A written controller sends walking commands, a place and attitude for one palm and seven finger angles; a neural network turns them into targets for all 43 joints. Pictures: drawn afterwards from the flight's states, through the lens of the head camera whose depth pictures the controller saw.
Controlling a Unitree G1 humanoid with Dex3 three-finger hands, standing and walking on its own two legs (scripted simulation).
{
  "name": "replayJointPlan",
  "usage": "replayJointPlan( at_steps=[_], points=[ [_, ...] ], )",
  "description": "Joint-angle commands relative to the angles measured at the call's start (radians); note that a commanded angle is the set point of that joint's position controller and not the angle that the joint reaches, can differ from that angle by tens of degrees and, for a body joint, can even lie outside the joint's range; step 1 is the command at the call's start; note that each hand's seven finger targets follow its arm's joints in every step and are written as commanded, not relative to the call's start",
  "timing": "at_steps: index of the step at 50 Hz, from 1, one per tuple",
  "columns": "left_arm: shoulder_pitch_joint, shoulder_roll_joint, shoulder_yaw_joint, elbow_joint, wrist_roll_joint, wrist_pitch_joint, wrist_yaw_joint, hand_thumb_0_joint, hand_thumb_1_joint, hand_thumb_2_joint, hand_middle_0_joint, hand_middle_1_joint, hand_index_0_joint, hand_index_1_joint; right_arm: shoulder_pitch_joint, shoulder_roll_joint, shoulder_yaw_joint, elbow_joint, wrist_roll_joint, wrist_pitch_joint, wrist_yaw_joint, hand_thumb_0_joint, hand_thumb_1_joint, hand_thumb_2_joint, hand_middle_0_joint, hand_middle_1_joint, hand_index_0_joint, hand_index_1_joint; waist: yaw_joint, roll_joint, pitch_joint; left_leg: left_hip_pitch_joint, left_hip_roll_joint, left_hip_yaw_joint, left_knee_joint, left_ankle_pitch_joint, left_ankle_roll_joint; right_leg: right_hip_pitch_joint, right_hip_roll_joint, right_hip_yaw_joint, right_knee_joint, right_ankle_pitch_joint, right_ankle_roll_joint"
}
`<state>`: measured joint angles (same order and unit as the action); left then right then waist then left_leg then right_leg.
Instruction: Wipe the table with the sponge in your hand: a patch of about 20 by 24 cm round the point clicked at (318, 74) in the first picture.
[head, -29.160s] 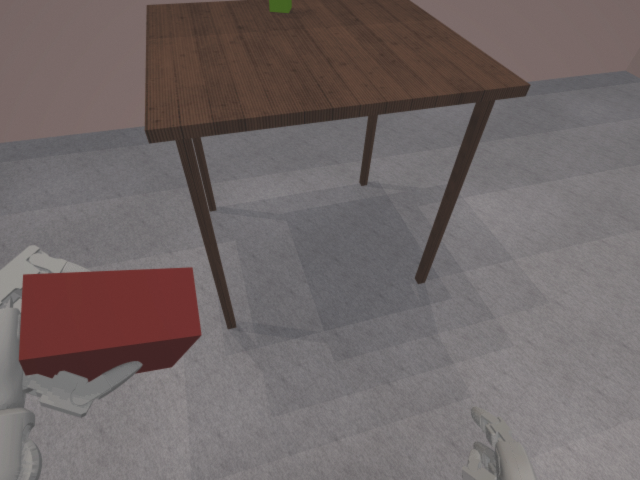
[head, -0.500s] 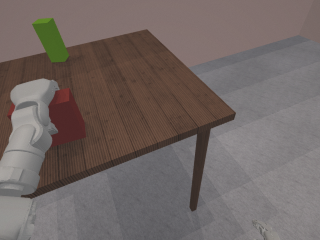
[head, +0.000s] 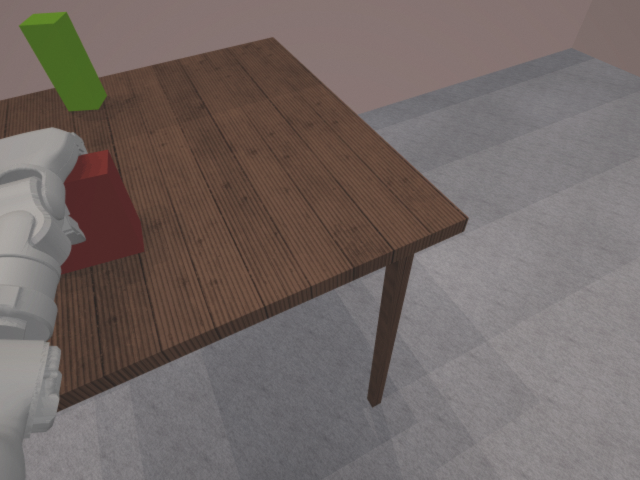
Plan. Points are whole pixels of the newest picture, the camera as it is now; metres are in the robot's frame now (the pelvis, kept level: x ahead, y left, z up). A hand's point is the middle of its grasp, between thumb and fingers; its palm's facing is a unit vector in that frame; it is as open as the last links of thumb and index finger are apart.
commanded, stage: wipe forward along the middle lane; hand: left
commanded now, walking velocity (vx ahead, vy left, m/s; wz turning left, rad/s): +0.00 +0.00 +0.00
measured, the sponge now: (80, 228) +0.40 +0.35 +0.11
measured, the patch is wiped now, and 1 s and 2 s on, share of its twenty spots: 1.00 1.00 1.00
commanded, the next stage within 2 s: slide back across to the first lane in 0.10 s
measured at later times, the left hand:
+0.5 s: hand (41, 182) +0.43 +0.38 +0.17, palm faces -0.03 -0.03 -1.00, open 10.4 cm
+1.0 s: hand out of the picture +0.38 +0.45 +0.17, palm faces -0.08 +0.01 -1.00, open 10.4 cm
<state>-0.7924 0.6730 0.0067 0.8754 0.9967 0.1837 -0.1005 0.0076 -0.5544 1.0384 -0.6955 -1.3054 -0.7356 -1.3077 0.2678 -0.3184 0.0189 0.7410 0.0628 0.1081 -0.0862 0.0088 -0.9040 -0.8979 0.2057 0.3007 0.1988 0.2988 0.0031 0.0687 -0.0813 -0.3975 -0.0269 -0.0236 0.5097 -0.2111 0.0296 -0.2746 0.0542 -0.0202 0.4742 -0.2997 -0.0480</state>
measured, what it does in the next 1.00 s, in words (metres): stands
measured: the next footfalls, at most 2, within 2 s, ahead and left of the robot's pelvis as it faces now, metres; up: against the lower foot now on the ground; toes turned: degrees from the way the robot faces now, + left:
none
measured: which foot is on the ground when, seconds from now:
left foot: down 0.00-1.00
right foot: down 0.00-1.00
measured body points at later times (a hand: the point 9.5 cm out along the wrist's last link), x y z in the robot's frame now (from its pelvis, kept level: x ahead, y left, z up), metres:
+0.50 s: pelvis +0.02 +0.01 +0.00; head +0.04 +0.00 +0.45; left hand +0.42 +0.38 +0.22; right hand +0.10 -0.26 -0.13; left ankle +0.03 +0.10 -0.74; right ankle -0.04 -0.09 -0.74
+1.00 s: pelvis +0.02 +0.03 +0.00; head +0.06 +0.02 +0.45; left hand +0.38 +0.44 +0.23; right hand +0.17 -0.23 -0.12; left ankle +0.03 +0.10 -0.74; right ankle -0.04 -0.09 -0.74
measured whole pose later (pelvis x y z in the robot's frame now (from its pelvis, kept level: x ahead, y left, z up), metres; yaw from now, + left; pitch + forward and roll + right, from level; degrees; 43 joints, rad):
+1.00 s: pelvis +0.02 +0.03 +0.00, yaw +2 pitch +7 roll -2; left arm -0.72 0.82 0.12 0.76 1.01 0.11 -0.19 0.00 -0.55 1.04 -0.69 -1.31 -0.73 -1.31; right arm 0.19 -0.31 0.02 0.65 0.06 0.13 -0.08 0.01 -0.90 -0.90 0.21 0.30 0.20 0.30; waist 0.04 0.06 -0.06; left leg -0.43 -0.06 -0.04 0.55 -0.25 0.07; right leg -0.27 0.03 -0.04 0.46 -0.32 -0.01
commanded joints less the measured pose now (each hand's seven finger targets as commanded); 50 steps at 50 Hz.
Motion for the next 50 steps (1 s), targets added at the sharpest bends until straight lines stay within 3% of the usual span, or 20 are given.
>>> replayJointPlan(
  at_steps=[1, 7, 9, 12, 13, 16, 17, 18, 22, 34, 35, 37, 38, 39, 41, 42, 43, 47, 48, 50],
  points=[
    [-0.323, 0.267, 0.0, -0.02, 0.068, 0.026, 0.027, 0.0, 0.1, 1.3, -1.2, -1.6, -1.2, -1.6, -0.042, -0.145, -0.049, -0.11, 0.005, -0.034, -0.008, 0.0, -0.9, -0.9, 0.2, 0.3, 0.2, 0.3, -0.016, -0.067, -0.157, 0.124, -0.021, 0.023, -0.046, 0.136, 0.031, -0.007, -0.012, 0.031, -0.086, 0.213, -0.002],
    [-0.375, 0.278, -0.001, -0.003, 0.074, 0.007, 0.016, 0.0, 0.1, 1.3, -1.2, -1.6, -1.2, -1.6, -0.021, -0.152, -0.052, -0.117, 0.001, -0.036, -0.005, 0.0, -0.9, -0.9, 0.2, 0.3, 0.2, 0.3, -0.014, -0.051, -0.188, 0.147, -0.017, 0.011, -0.038, 0.184, 0.029, -0.023, -0.01, 0.026, -0.082, 0.236, -0.013],
    [-0.381, 0.284, 0.005, 0.023, 0.08, -0.001, 0.023, 0.0, 0.1, 1.3, -1.2, -1.6, -1.2, -1.6, 0.004, -0.151, -0.056, -0.108, 0.002, -0.035, -0.01, 0.0, -0.9, -0.9, 0.2, 0.3, 0.2, 0.3, -0.033, -0.078, -0.195, 0.149, -0.012, 0.017, -0.026, 0.177, 0.033, -0.035, -0.008, 0.029, -0.073, 0.238, -0.003],
    [-0.36, 0.339, 0.056, -0.008, 0.069, -0.017, 0.024, 0.0, 0.1, 1.3, -1.2, -1.6, -1.2, -1.6, -0.002, -0.154, -0.054, -0.125, -0.001, -0.03, -0.004, 0.0, -0.9, -0.9, 0.2, 0.3, 0.2, 0.3, 0.002, -0.053, -0.238, 0.15, -0.015, 0.016, -0.029, 0.218, 0.03, 0.014, -0.011, 0.03, -0.068, 0.278, -0.011],
    [-0.353, 0.322, 0.039, 0.0, 0.072, -0.018, 0.027, 0.0, 0.1, 1.3, -1.2, -1.6, -1.2, -1.6, 0.002, -0.145, -0.055, -0.124, 0.002, -0.028, -0.004, 0.0, -0.9, -0.9, 0.2, 0.3, 0.2, 0.3, -0.012, -0.062, -0.235, 0.152, -0.016, 0.024, -0.023, 0.216, 0.035, 0.016, -0.01, 0.034, -0.061, 0.276, -0.003],
    [-0.356, 0.38, 0.087, -0.025, 0.082, -0.024, 0.036, 0.0, 0.1, 1.3, -1.2, -1.6, -1.2, -1.6, -0.007, -0.148, -0.057, -0.13, 0.0, -0.02, -0.001, 0.0, -0.9, -0.9, 0.2, 0.3, 0.2, 0.3, 0.002, -0.052, -0.251, 0.148, -0.014, 0.026, -0.023, 0.228, 0.034, 0.036, -0.01, 0.034, -0.062, 0.291, -0.005],
    [-0.362, 0.411, 0.108, -0.046, 0.074, -0.026, 0.033, 0.0, 0.1, 1.3, -1.2, -1.6, -1.2, -1.6, -0.019, -0.153, -0.055, -0.138, -0.004, -0.021, 0.005, 0.0, -0.9, -0.9, 0.2, 0.3, 0.2, 0.3, 0.025, -0.027, -0.264, 0.151, -0.021, 0.019, -0.024, 0.263, 0.031, 0.054, -0.013, 0.032, -0.059, 0.315, -0.013],
    [-0.342, 0.406, 0.107, -0.036, 0.086, -0.026, 0.038, 0.0, 0.1, 1.3, -1.2, -1.6, -1.2, -1.6, -0.009, -0.145, -0.055, -0.133, -0.001, -0.017, 0.005, 0.0, -0.9, -0.9, 0.2, 0.3, 0.2, 0.3, 0.011, -0.023, -0.258, 0.153, -0.016, 0.024, -0.02, 0.26, 0.034, 0.051, -0.008, 0.033, -0.051, 0.307, -0.008],
    [-0.306, 0.457, 0.159, -0.103, 0.075, -0.026, 0.031, 0.0, 0.1, 1.3, -1.2, -1.6, -1.2, -1.6, -0.043, -0.151, -0.055, -0.153, -0.006, -0.004, 0.011, 0.0, -0.9, -0.9, 0.2, 0.3, 0.2, 0.3, 0.039, -0.015, -0.285, 0.158, -0.018, 0.023, -0.018, 0.313, 0.034, 0.104, -0.014, 0.035, -0.047, 0.372, -0.013],
    [-0.287, 0.531, 0.214, -0.234, 0.053, -0.023, -0.032, 0.0, 0.1, 1.3, -1.2, -1.6, -1.2, -1.6, -0.065, -0.154, -0.061, -0.176, -0.001, -0.005, -0.001, 0.0, -0.9, -0.9, 0.2, 0.3, 0.2, 0.3, 0.018, 0.016, -0.299, 0.243, -0.012, -0.003, 0.014, 0.403, 0.043, 0.061, -0.004, 0.021, -0.045, 0.363, -0.009],
    [-0.336, 0.511, 0.185, -0.271, 0.055, -0.034, -0.038, 0.0, 0.1, 1.3, -1.2, -1.6, -1.2, -1.6, -0.073, -0.15, -0.057, -0.181, 0.003, -0.005, -0.003, 0.0, -0.9, -0.9, 0.2, 0.3, 0.2, 0.3, 0.006, 0.031, -0.301, 0.253, -0.012, -0.006, 0.018, 0.418, 0.042, 0.048, -0.005, 0.018, -0.044, 0.372, -0.009],
    [-0.343, 0.525, 0.198, -0.316, 0.027, -0.041, -0.047, 0.0, 0.1, 1.3, -1.2, -1.6, -1.2, -1.6, -0.085, -0.15, -0.058, -0.195, -0.002, -0.014, 0.005, 0.0, -0.9, -0.9, 0.2, 0.3, 0.2, 0.3, 0.035, 0.076, -0.328, 0.29, -0.016, -0.027, 0.03, 0.512, 0.034, 0.039, -0.01, 0.013, -0.039, 0.392, -0.019],
    [-0.301, 0.498, 0.191, -0.313, 0.034, -0.05, -0.046, 0.0, 0.1, 1.3, -1.2, -1.6, -1.2, -1.6, -0.063, -0.139, -0.06, -0.186, 0.003, -0.013, 0.0, 0.0, -0.9, -0.9, 0.2, 0.3, 0.2, 0.3, 0.009, 0.063, -0.337, 0.312, -0.002, -0.025, 0.038, 0.52, 0.042, 0.03, -0.005, 0.019, -0.029, 0.375, -0.008],
    [-0.263, 0.541, 0.237, -0.31, 0.035, -0.054, -0.047, 0.0, 0.1, 1.3, -1.2, -1.6, -1.2, -1.6, -0.06, -0.152, -0.066, -0.184, -0.003, -0.008, -0.001, 0.0, -0.9, -0.9, 0.2, 0.3, 0.2, 0.3, 0.022, 0.06, -0.337, 0.308, -0.001, -0.026, 0.041, 0.526, 0.041, 0.031, -0.004, 0.017, -0.036, 0.381, -0.01],
    [-0.265, 0.518, 0.219, -0.329, 0.022, -0.063, -0.052, 0.0, 0.1, 1.3, -1.2, -1.6, -1.2, -1.6, -0.076, -0.144, -0.059, -0.196, 0.001, -0.004, -0.003, 0.0, -0.9, -0.9, 0.2, 0.3, 0.2, 0.3, 0.016, 0.035, -0.323, 0.288, -0.007, -0.024, 0.043, 0.5, 0.04, 0.037, -0.006, 0.013, -0.035, 0.38, -0.006],
    [-0.327, 0.545, 0.221, -0.314, -0.005, -0.058, -0.06, 0.0, 0.1, 1.3, -1.2, -1.6, -1.2, -1.6, -0.093, -0.155, -0.057, -0.195, -0.003, -0.012, 0.006, 0.0, -0.9, -0.9, 0.2, 0.3, 0.2, 0.3, 0.038, 0.054, -0.303, 0.275, -0.019, -0.037, 0.038, 0.518, 0.024, 0.019, -0.013, 0.0, -0.034, 0.393, -0.018],
    [-0.276, 0.504, 0.206, -0.309, 0.01, -0.069, -0.057, 0.0, 0.1, 1.3, -1.2, -1.6, -1.2, -1.6, -0.067, -0.139, -0.058, -0.185, 0.003, -0.009, -0.003, 0.0, -0.9, -0.9, 0.2, 0.3, 0.2, 0.3, 0.005, 0.056, -0.312, 0.308, 0.001, -0.034, 0.038, 0.498, 0.037, 0.002, -0.004, 0.009, -0.03, 0.342, -0.005],
    [-0.37, 0.538, 0.2, -0.306, 0.028, -0.079, -0.059, 0.0, 0.1, 1.3, -1.2, -1.6, -1.2, -1.6, -0.078, -0.153, -0.055, -0.186, -0.004, -0.009, -0.009, 0.0, -0.9, -0.9, 0.2, 0.3, 0.2, 0.3, 0.022, 0.086, -0.31, 0.302, -0.011, -0.054, 0.029, 0.474, 0.02, -0.027, -0.004, -0.002, -0.044, 0.302, -0.022],
    [-0.351, 0.479, 0.161, -0.281, 0.038, -0.085, -0.058, 0.0, 0.1, 1.3, -1.2, -1.6, -1.2, -1.6, -0.06, -0.141, -0.056, -0.177, 0.002, -0.01, -0.015, 0.0, -0.9, -0.9, 0.2, 0.3, 0.2, 0.3, -0.01, 0.064, -0.304, 0.319, 0.002, -0.054, 0.033, 0.45, 0.029, -0.051, -0.001, 0.001, -0.036, 0.273, -0.012],
    [-0.327, 0.451, 0.142, -0.318, 0.033, -0.095, -0.063, 0.0, 0.1, 1.3, -1.2, -1.6, -1.2, -1.6, -0.063, -0.143, -0.058, -0.188, -0.001, -0.009, -0.015, 0.0, -0.9, -0.9, 0.2, 0.3, 0.2, 0.3, -0.002, 0.071, -0.318, 0.332, 0.002, -0.059, 0.03, 0.435, 0.026, -0.054, -0.002, 0.001, -0.044, 0.26, -0.015]
  ],
)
